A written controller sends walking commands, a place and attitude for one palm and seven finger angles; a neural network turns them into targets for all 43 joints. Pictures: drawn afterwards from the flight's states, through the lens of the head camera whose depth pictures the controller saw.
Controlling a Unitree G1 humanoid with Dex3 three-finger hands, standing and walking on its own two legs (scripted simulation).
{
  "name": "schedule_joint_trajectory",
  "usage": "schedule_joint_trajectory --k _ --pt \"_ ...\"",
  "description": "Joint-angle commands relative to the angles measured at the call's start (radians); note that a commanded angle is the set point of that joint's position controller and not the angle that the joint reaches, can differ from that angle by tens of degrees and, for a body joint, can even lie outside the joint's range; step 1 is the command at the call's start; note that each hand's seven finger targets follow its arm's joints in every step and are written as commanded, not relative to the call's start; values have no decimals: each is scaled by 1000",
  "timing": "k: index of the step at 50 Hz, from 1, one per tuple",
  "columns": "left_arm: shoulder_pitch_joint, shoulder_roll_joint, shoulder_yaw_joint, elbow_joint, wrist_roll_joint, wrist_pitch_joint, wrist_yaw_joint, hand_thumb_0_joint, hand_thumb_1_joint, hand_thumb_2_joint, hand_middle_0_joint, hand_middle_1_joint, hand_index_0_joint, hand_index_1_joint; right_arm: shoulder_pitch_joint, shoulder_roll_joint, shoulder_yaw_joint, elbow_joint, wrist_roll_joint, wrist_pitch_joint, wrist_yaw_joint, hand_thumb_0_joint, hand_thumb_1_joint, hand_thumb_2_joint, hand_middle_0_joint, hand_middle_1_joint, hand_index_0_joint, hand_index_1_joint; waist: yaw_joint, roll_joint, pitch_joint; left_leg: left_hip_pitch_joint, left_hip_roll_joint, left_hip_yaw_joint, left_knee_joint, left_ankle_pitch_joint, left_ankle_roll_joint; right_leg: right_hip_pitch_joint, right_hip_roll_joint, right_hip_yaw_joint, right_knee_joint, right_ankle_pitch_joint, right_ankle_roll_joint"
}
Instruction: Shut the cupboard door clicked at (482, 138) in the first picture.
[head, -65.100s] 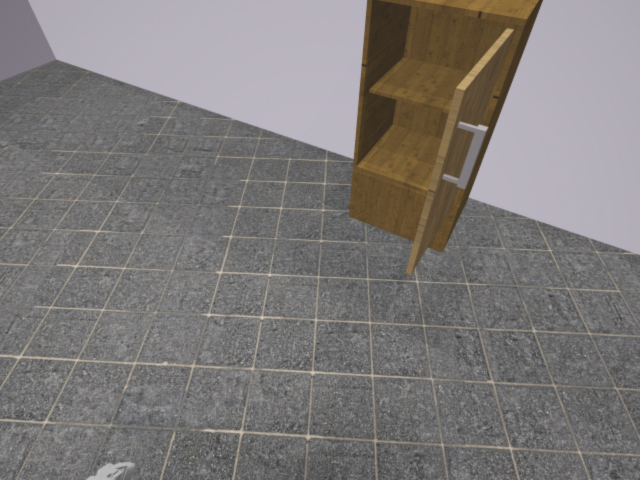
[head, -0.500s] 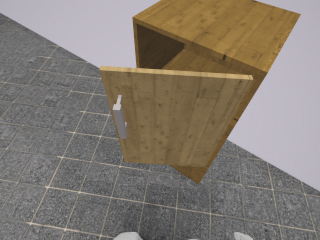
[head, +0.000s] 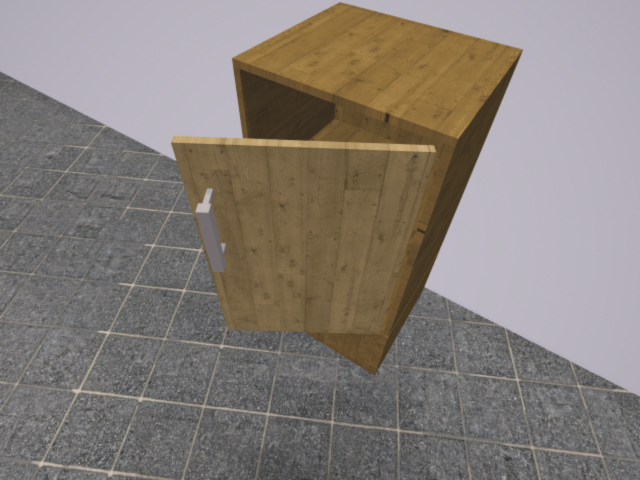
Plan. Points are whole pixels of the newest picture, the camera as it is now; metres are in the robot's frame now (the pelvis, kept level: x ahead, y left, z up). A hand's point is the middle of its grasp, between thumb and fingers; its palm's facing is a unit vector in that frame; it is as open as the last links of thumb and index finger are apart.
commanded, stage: come to a stop and stand still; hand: left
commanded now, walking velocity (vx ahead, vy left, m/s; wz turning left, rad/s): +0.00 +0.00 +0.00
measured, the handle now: (214, 231) +0.52 +0.21 -0.05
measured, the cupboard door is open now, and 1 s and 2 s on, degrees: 32 32 32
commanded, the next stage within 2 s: look again from close up in 0.26 s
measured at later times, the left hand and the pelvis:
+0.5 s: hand out of the picture -0.02 +0.19 -0.18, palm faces +0.01 -0.99 -0.16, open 7.4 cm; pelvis +0.00 +0.03 +0.00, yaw +0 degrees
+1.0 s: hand out of the picture +0.01 +0.23 -0.18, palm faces +0.00 -0.98 -0.21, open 7.4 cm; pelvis +0.01 +0.05 +0.00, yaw +0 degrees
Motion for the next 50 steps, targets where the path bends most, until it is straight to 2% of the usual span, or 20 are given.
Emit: schedule_joint_trajectory --k 1,3,6,8,15,17,18,19,20,21,22,25,29,30,34,37,41,44,47,50 --pt "57 104 20 -7 -2 -10 5 0 900 900 -200 -300 -200 -300 2 -90 -6 -34 -4 -20 -4 0 -900 -900 200 300 200 300 24 49 11 -4 54 -63 -122 -18 32 -42 -97 113 -178 -11 -23" --pt "52 101 20 -2 -1 -8 3 0 900 900 -200 -300 -200 -300 15 -89 -7 -32 -8 -14 -4 0 -900 -900 200 300 200 300 18 34 33 -5 40 -56 -129 -88 27 -81 -98 122 -202 -94 -25" --pt "59 93 20 4 2 -9 2 0 900 900 -200 -300 -200 -300 42 -81 -9 -28 -9 -13 -4 0 -900 -900 200 300 200 300 10 -7 44 3 37 -47 -123 -88 27 -110 -100 122 -216 -118 -24" --pt "64 86 21 8 2 -9 2 0 900 900 -200 -300 -200 -300 53 -78 -8 -26 -9 -14 -5 0 -900 -900 200 300 200 300 10 -7 51 0 37 -52 -129 -101 28 -122 -96 119 -212 -125 -23" --pt "115 56 15 28 3 -17 5 0 900 900 -200 -300 -200 -300 64 -68 -7 -26 -1 -27 -10 0 -900 -900 200 300 200 300 15 -15 32 21 53 -61 -134 -37 38 -104 -88 99 -188 -25 -16" --pt "128 46 13 35 3 -18 6 0 900 900 -200 -300 -200 -300 60 -63 -5 -25 -2 -29 -12 0 -900 -900 200 300 200 300 16 1 33 25 53 -64 -136 -27 39 -106 -92 98 -183 -8 -15" --pt "210 65 -2 46 22 -70 48 0 900 900 -200 -300 -200 -300 -44 -76 2 -85 1 -58 5 0 -900 -900 200 300 200 300 56 78 4 -15 53 -10 107 126 20 -90 -155 146 -160 411 -7" --pt "155 127 9 -2 12 -77 43 0 900 900 -200 -300 -200 -300 28 -18 3 -116 2 -51 13 0 -900 -900 200 300 200 300 -20 61 -79 -4 19 -12 79 -56 26 -83 -192 161 -141 254 -36" --pt "126 127 10 -16 11 -80 32 0 900 900 -200 -300 -200 -300 11 -18 8 -111 -9 -47 16 0 -900 -900 200 300 200 300 -1 92 -41 17 11 -5 67 -58 26 -131 -186 153 -137 209 -49" --pt "110 114 6 -18 12 -78 31 0 900 900 -200 -300 -200 -300 54 -33 6 -116 -7 -48 15 0 -900 -900 200 300 200 300 -26 53 -64 20 25 -18 57 -26 35 -140 -146 119 -117 76 -48" --pt "118 89 3 -25 12 -74 29 0 900 900 -200 -300 -200 -300 67 -46 5 -120 -7 -54 15 0 -900 -900 200 300 200 300 -19 70 -65 6 31 -38 50 36 44 -134 -115 96 -89 63 -41" --pt "144 70 -2 -30 13 -60 27 0 900 900 -200 -300 -200 -300 62 -65 4 -133 -5 -58 10 0 -900 -900 200 300 200 300 0 33 -16 -54 54 -75 6 40 68 -121 -81 61 -56 18 -30" --pt "161 62 -4 -39 12 -44 23 0 900 900 -200 -300 -200 -300 41 -91 0 -152 -5 -53 10 0 -900 -900 200 300 200 300 12 -3 48 -105 55 -106 -61 -97 79 -141 -70 53 -45 -63 -21" --pt "161 69 -5 -43 14 -43 22 0 900 900 -200 -300 -200 -300 43 -92 2 -150 -5 -54 11 0 -900 -900 200 300 200 300 14 12 60 -121 53 -113 -78 -109 83 -137 -69 51 -43 -62 -20" --pt "168 80 -4 -54 13 -37 19 0 900 900 -200 -300 -200 -300 23 -115 -4 -157 -7 -53 13 0 -900 -900 200 300 200 300 22 28 43 -110 62 -130 -121 -167 88 -127 -67 46 -33 -47 -13" --pt "169 94 -3 -60 13 -38 17 0 900 900 -200 -300 -200 -300 15 -123 -4 -152 -6 -59 13 0 -900 -900 200 300 200 300 29 47 -8 -79 64 -127 -122 -108 92 -94 -74 40 -28 -2 -8" --pt "155 108 -2 -63 12 -41 15 0 900 900 -200 -300 -200 -300 14 -126 -5 -147 -4 -63 12 0 -900 -900 200 300 200 300 24 25 -38 -36 59 -104 -95 -9 90 -85 -85 49 -46 43 -4" --pt "149 111 -4 -61 10 -39 13 0 900 900 -200 -300 -200 -300 7 -129 -3 -137 -3 -61 12 0 -900 -900 200 300 200 300 23 38 -29 -30 59 -101 -104 -24 86 -91 -86 50 -57 36 -2" --pt "148 118 -4 -54 11 -42 14 0 900 900 -200 -300 -200 -300 1 -126 -3 -131 -1 -63 11 0 -900 -900 200 300 200 300 24 25 -40 -10 53 -82 -78 49 84 -81 -96 54 -66 77 1" --pt "165 101 -7 -38 14 -37 10 0 900 900 -200 -300 -200 -300 18 -118 -5 -113 -5 -53 13 0 -900 -900 200 300 200 300 17 18 -33 -6 66 -101 -99 -139 92 -101 -77 29 -49 -63 -3"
